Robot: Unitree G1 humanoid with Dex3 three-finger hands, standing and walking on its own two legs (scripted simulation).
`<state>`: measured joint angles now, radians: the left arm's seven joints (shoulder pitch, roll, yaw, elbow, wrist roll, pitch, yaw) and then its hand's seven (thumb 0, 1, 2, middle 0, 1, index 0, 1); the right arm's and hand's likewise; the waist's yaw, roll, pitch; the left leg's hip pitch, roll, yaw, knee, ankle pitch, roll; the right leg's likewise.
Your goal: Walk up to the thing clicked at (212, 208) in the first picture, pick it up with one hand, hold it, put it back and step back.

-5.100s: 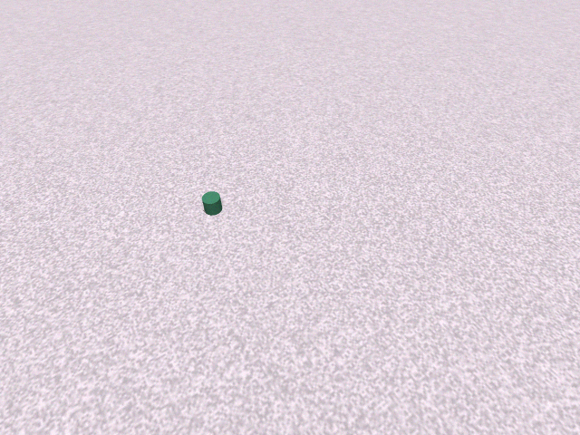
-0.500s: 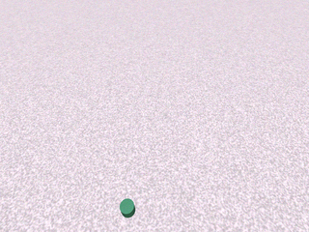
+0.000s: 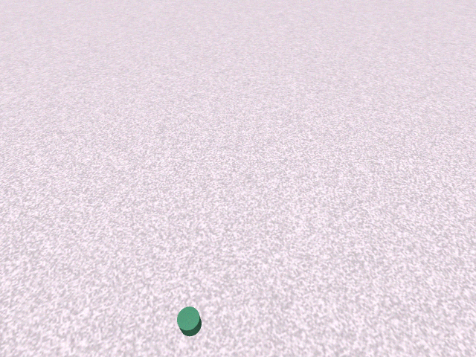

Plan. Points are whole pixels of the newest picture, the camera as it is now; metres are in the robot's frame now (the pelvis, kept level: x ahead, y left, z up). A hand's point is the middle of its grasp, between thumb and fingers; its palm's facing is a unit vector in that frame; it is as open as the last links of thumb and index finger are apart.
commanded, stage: walk up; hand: left
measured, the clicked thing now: (189, 321) +0.41 +0.22 -0.74
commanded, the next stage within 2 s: none
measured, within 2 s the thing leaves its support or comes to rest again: neither
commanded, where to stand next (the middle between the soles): +0.03 +0.00 m, yaw -2 degrees
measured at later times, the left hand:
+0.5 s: hand out of the picture +0.09 +0.25 -0.15, palm faces +0.01 -0.94 -0.33, open 7.4 cm
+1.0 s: hand out of the picture +0.09 +0.25 -0.15, palm faces -0.02 -0.92 -0.39, open 7.4 cm
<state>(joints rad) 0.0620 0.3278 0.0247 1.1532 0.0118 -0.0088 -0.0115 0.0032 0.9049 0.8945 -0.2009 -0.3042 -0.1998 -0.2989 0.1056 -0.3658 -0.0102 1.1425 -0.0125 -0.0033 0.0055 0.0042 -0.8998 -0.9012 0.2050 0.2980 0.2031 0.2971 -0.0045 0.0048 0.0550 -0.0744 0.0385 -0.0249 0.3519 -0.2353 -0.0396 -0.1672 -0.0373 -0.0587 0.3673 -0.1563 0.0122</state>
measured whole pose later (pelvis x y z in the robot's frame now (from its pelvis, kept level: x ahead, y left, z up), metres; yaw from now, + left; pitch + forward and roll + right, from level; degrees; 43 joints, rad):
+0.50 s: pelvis +0.00 +0.00 +0.00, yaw +0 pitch -2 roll +0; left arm 0.08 0.33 0.03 1.14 0.01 0.00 -0.02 0.00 0.91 0.89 -0.20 -0.30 -0.20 -0.30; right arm 0.13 -0.35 0.00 1.12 -0.01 -0.01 0.00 0.00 -0.90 -0.90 0.21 0.30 0.20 0.30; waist 0.00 0.01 0.05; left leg -0.07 0.03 -0.02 0.35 -0.24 -0.03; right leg -0.17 -0.04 -0.05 0.38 -0.16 0.02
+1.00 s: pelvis +0.07 -0.01 -0.01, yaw +0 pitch -3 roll -1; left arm 0.25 0.34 0.03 0.98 0.01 -0.03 0.01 0.00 0.90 0.89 -0.20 -0.30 -0.20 -0.30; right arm 0.17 -0.42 -0.06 0.94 -0.01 0.02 0.01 0.01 -0.90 -0.90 0.20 0.30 0.20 0.30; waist 0.02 0.05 0.18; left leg -0.44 0.02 -0.06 0.82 -0.35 0.01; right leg -0.09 0.00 -0.04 0.45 -0.30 -0.02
